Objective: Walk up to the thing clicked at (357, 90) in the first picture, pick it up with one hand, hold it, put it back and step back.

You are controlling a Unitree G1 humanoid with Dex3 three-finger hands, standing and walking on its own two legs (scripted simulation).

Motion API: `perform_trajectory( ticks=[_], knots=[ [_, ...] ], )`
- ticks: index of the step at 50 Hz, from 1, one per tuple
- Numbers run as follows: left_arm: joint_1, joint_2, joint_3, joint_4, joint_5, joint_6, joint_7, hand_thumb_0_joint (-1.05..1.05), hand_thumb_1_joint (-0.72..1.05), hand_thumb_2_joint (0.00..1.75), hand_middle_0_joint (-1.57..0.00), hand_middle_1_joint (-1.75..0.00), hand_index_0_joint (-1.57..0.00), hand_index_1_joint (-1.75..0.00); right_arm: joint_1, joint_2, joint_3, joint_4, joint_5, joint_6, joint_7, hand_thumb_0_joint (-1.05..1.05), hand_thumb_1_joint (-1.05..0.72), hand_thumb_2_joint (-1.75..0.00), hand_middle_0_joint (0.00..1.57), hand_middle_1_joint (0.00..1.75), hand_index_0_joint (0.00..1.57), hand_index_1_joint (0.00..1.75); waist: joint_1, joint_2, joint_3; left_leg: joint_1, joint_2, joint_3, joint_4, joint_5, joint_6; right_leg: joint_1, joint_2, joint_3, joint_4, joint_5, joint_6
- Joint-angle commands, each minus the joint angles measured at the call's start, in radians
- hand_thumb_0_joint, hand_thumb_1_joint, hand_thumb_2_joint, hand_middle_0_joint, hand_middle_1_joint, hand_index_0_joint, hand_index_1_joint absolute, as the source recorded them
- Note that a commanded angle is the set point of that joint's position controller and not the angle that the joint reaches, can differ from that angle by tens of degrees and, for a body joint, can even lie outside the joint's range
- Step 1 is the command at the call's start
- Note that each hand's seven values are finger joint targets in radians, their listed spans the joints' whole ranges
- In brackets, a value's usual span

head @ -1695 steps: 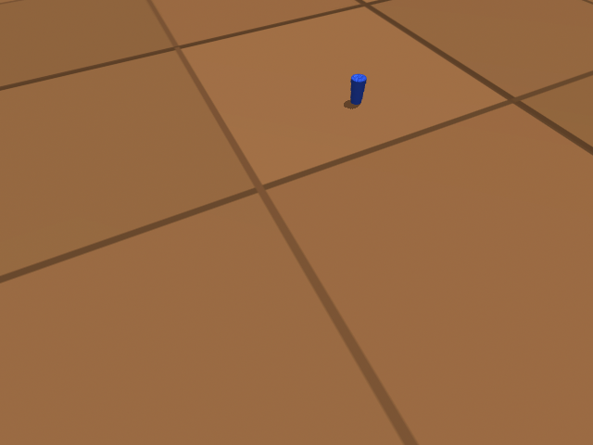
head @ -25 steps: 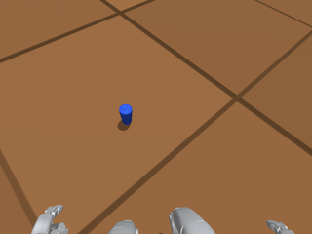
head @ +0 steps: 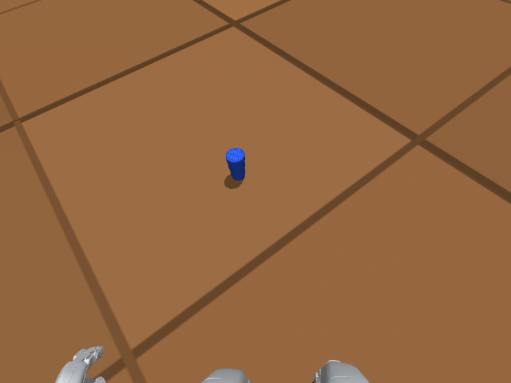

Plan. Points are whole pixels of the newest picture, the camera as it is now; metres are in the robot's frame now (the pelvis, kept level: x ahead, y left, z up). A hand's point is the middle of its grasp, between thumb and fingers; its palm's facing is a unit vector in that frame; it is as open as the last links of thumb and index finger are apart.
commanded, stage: step back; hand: left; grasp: from the side
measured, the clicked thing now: (236, 165) +1.05 +0.18 -0.68
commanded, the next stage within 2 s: stand in 0.96 s
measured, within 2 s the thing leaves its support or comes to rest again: neither
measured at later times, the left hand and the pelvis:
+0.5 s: hand out of the picture +0.06 +0.25 -0.12, palm faces +0.02 -0.92 -0.39, open 7.4 cm; pelvis -0.01 -0.01 +0.02, yaw +0 degrees
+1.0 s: hand out of the picture +0.11 +0.28 -0.13, palm faces -0.01 -0.94 -0.34, open 7.4 cm; pelvis +0.01 +0.02 +0.02, yaw +0 degrees
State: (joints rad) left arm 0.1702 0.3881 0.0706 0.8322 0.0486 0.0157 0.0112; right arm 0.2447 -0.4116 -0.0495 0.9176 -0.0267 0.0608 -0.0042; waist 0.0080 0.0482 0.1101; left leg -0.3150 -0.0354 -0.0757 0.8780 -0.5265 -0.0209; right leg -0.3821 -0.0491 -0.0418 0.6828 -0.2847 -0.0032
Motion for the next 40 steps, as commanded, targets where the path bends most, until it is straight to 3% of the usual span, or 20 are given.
perform_trajectory(
  ticks=[1,2,3,4,5,7,8,12,16,17,18,19,20,21,24,29,32,34,36,40],
  knots=[
    [-0.022,0.284,0.081,-0.048,-0.013,-0.008,0.012,0.00,0.90,0.90,-0.20,-0.30,-0.20,-0.30,0.069,-0.169,-0.068,-0.022,-0.012,-0.063,0.004,0.00,-0.90,-0.90,0.20,0.30,0.20,0.30,-0.009,-0.227,-0.172,0.145,0.018,0.053,-0.531,0.092,0.055,0.133,-0.198,0.252,-0.163,-0.128,-0.140],
    [0.016,0.212,0.052,-0.048,-0.013,-0.005,0.011,0.00,0.90,0.90,-0.20,-0.30,-0.20,-0.30,0.082,-0.187,-0.083,-0.002,-0.023,-0.070,0.001,0.00,-0.90,-0.90,0.20,0.30,0.20,0.30,-0.010,-0.066,-0.177,0.279,0.065,-0.085,-0.598,0.105,0.073,-0.008,-0.121,0.166,0.022,-0.100,-0.089],
    [0.045,0.125,0.025,-0.053,-0.031,-0.006,0.009,0.00,0.90,0.90,-0.20,-0.30,-0.20,-0.30,0.039,-0.257,-0.093,-0.021,-0.041,-0.074,-0.003,0.00,-0.90,-0.90,0.20,0.30,0.20,0.30,0.011,0.204,-0.141,0.335,0.275,-0.423,-0.631,0.049,0.127,-0.260,0.030,0.025,0.229,-0.252,-0.014],
    [-0.078,0.208,0.048,-0.047,-0.024,-0.013,0.021,0.00,0.90,0.90,-0.20,-0.30,-0.20,-0.30,-0.013,-0.327,-0.092,-0.047,-0.033,-0.071,0.003,0.00,-0.90,-0.90,0.20,0.30,0.20,0.30,-0.048,0.135,-0.069,0.104,0.368,-0.536,-0.656,-0.151,0.230,-0.245,0.021,0.083,0.234,-0.296,-0.002],
    [-0.136,0.260,0.058,-0.042,-0.016,-0.020,0.018,0.00,0.90,0.90,-0.20,-0.30,-0.20,-0.30,-0.058,-0.318,-0.089,-0.049,-0.023,-0.074,0.008,0.00,-0.90,-0.90,0.20,0.30,0.20,0.30,-0.053,0.117,0.016,-0.097,0.391,-0.549,-0.708,-0.285,0.267,-0.122,-0.008,0.126,0.258,-0.287,-0.008],
    [-0.062,0.218,0.052,0.002,-0.034,-0.025,-0.004,0.00,0.90,0.90,-0.20,-0.30,-0.20,-0.30,-0.149,-0.198,-0.057,-0.054,-0.032,-0.085,0.005,0.00,-0.90,-0.90,0.20,0.30,0.20,0.30,0.015,0.063,0.060,-0.018,0.226,-0.242,-0.629,0.016,0.167,-0.094,0.007,0.113,0.210,-0.136,-0.012],
    [-0.026,0.205,0.044,0.013,-0.033,-0.026,-0.008,0.00,0.90,0.90,-0.20,-0.30,-0.20,-0.30,-0.127,-0.183,-0.055,-0.053,-0.028,-0.092,0.000,0.00,-0.90,-0.90,0.20,0.30,0.20,0.30,0.019,0.093,0.038,0.066,0.194,-0.184,-0.595,0.148,0.129,-0.121,0.011,0.079,0.188,-0.101,-0.017],
    [-0.081,0.184,0.036,0.022,-0.022,-0.037,-0.018,0.00,0.90,0.90,-0.20,-0.30,-0.20,-0.30,-0.027,-0.204,-0.071,-0.016,-0.021,-0.089,0.002,0.00,-0.90,-0.90,0.20,0.30,0.20,0.30,-0.048,0.124,-0.017,0.138,0.205,-0.178,-0.565,0.171,0.160,-0.043,0.038,0.020,0.033,-0.135,-0.007],
    [0.008,0.160,0.034,0.080,-0.021,-0.063,-0.007,0.00,0.90,0.90,-0.20,-0.30,-0.20,-0.30,-0.068,-0.186,-0.062,-0.031,-0.003,-0.071,0.004,0.00,-0.90,-0.90,0.20,0.30,0.20,0.30,0.011,0.095,-0.083,0.065,0.197,-0.097,-0.401,0.283,0.160,0.207,0.081,-0.018,-0.257,-0.039,-0.028],
    [0.059,0.179,0.042,0.104,-0.016,-0.073,0.000,0.00,0.90,0.90,-0.20,-0.30,-0.20,-0.30,-0.071,-0.137,-0.045,-0.040,0.005,-0.069,0.003,0.00,-0.90,-0.90,0.20,0.30,0.20,0.30,0.037,0.022,-0.120,0.002,0.163,-0.066,-0.295,0.319,0.122,0.346,0.039,0.059,-0.312,0.047,-0.030],
    [0.109,0.236,0.059,0.116,-0.005,-0.086,0.010,0.00,0.90,0.90,-0.20,-0.30,-0.20,-0.30,-0.059,-0.079,-0.028,-0.055,0.015,-0.074,0.003,0.00,-0.90,-0.90,0.20,0.30,0.20,0.30,0.046,-0.163,-0.172,-0.102,0.069,0.002,-0.088,0.254,0.071,0.451,-0.122,0.308,-0.365,0.131,-0.068],
    [0.089,0.301,0.072,0.110,-0.010,-0.086,0.012,0.00,0.90,0.90,-0.20,-0.30,-0.20,-0.30,-0.081,-0.092,-0.030,-0.062,0.011,-0.068,-0.004,0.00,-0.90,-0.90,0.20,0.30,0.20,0.30,0.056,-0.219,-0.138,-0.239,-0.014,0.013,-0.033,-0.046,0.045,0.423,-0.278,0.528,-0.396,0.000,-0.167],
    [0.039,0.328,0.074,0.086,-0.009,-0.084,0.008,0.00,0.90,0.90,-0.20,-0.30,-0.20,-0.30,-0.056,-0.154,-0.049,-0.041,-0.001,-0.064,-0.013,0.00,-0.90,-0.90,0.20,0.30,0.20,0.30,0.044,-0.162,-0.076,-0.171,0.037,-0.041,0.048,-0.096,0.035,0.248,-0.367,0.606,-0.418,-0.153,-0.243],
    [0.001,0.303,0.068,0.071,-0.011,-0.084,0.006,0.00,0.90,0.90,-0.20,-0.30,-0.20,-0.30,-0.043,-0.174,-0.057,-0.023,-0.002,-0.068,-0.010,0.00,-0.90,-0.90,0.20,0.30,0.20,0.30,0.022,-0.139,-0.031,-0.149,0.058,-0.051,0.067,-0.074,0.034,0.183,-0.357,0.572,-0.419,-0.151,-0.269],
    [-0.020,0.232,0.045,0.071,-0.020,-0.093,0.011,0.00,0.90,0.90,-0.20,-0.30,-0.20,-0.30,-0.056,-0.140,-0.046,0.003,0.004,-0.072,0.003,0.00,-0.90,-0.90,0.20,0.30,0.20,0.30,0.011,-0.130,-0.040,-0.138,0.060,-0.062,-0.005,0.051,0.032,0.213,-0.209,0.322,-0.368,0.098,-0.170],
    [-0.075,0.237,0.038,0.055,-0.019,-0.077,0.004,0.00,0.90,0.90,-0.20,-0.30,-0.20,-0.30,-0.042,-0.116,-0.038,0.029,0.003,-0.073,0.004,0.00,-0.90,-0.90,0.20,0.30,0.20,0.30,-0.001,-0.229,-0.079,0.025,0.060,0.065,-0.213,0.135,0.011,0.117,-0.172,0.189,-0.311,0.204,-0.146],
    [-0.080,0.218,0.027,0.055,-0.030,-0.053,0.002,0.00,0.90,0.90,-0.20,-0.30,-0.20,-0.30,-0.032,-0.115,-0.043,0.060,-0.004,-0.084,-0.008,0.00,-0.90,-0.90,0.20,0.30,0.20,0.30,-0.024,-0.183,-0.115,0.150,0.032,0.108,-0.421,0.362,0.015,0.104,-0.118,0.119,-0.167,0.328,-0.096],
    [-0.056,0.170,0.007,0.048,-0.040,-0.046,0.000,0.00,0.90,0.90,-0.20,-0.30,-0.20,-0.30,-0.043,-0.159,-0.050,0.059,-0.012,-0.092,-0.018,0.00,-0.90,-0.90,0.20,0.30,0.20,0.30,-0.012,-0.080,-0.167,0.231,0.156,-0.039,-0.441,0.536,0.058,0.051,-0.068,0.098,-0.097,0.257,-0.046],
    [-0.036,0.175,0.014,0.091,-0.052,-0.033,0.005,0.00,0.90,0.90,-0.20,-0.30,-0.20,-0.30,-0.163,-0.231,-0.045,0.037,0.002,-0.094,-0.014,0.00,-0.90,-0.90,0.20,0.30,0.20,0.30,0.030,0.056,-0.145,-0.014,0.304,-0.203,-0.503,0.392,0.172,0.202,0.024,0.047,-0.068,-0.102,-0.014],
    [-0.047,0.207,0.015,0.120,-0.039,-0.047,-0.002,0.00,0.90,0.90,-0.20,-0.30,-0.20,-0.30,-0.196,-0.156,-0.015,0.053,0.004,-0.096,-0.012,0.00,-0.90,-0.90,0.20,0.30,0.20,0.30,0.022,0.027,-0.159,0.017,0.167,-0.036,-0.438,0.434,0.062,0.261,-0.044,0.125,-0.198,0.177,-0.041]
  ],
)
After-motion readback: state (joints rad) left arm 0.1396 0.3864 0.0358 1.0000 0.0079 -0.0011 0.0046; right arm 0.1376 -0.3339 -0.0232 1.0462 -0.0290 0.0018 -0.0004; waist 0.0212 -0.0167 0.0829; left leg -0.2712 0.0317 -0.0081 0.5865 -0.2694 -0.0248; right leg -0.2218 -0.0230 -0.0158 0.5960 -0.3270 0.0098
